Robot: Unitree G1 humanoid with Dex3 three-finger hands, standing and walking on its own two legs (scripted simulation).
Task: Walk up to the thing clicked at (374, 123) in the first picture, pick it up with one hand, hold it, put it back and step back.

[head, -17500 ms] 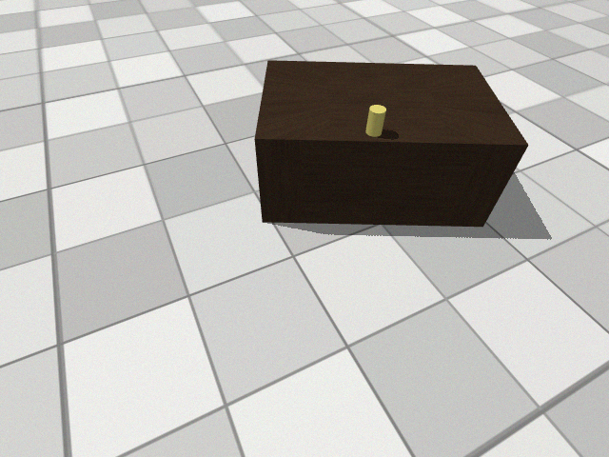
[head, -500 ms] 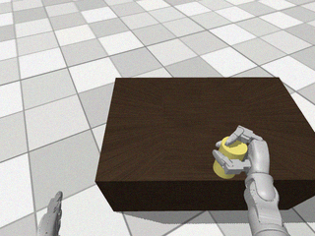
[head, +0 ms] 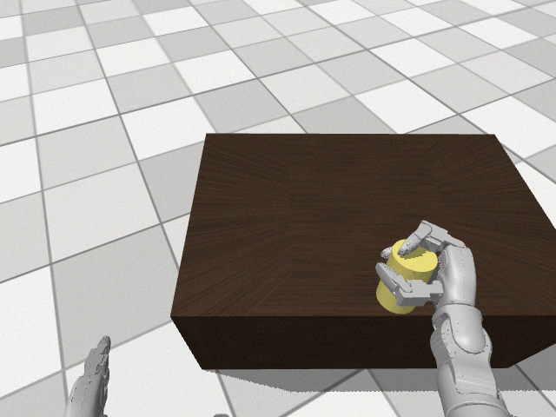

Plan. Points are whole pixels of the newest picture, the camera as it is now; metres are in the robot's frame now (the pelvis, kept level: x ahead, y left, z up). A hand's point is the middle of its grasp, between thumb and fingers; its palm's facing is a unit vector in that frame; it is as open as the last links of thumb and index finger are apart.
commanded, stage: hold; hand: right
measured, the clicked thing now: (404, 277) +0.33 -0.17 +0.02
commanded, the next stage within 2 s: crouch in 0.24 s
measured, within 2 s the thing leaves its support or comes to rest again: neither
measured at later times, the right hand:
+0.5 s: hand (407, 267) +0.33 -0.17 +0.04, palm faces +0.12 +0.99 +0.02, open 6.3 cm
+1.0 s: hand (386, 260) +0.40 -0.18 -0.05, palm faces +0.12 +0.99 +0.02, open 6.3 cm
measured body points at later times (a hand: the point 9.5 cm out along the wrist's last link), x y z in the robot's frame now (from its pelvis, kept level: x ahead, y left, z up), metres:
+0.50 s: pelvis +0.00 +0.00 +0.00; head +0.04 -0.01 +0.45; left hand +0.16 +0.26 -0.05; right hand +0.32 -0.22 +0.05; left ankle +0.05 +0.14 -0.70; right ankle -0.02 -0.13 -0.70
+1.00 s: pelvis -0.02 +0.00 -0.05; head +0.09 -0.03 +0.38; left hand +0.13 +0.26 -0.06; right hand +0.39 -0.23 -0.05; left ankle +0.05 +0.14 -0.70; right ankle -0.02 -0.13 -0.70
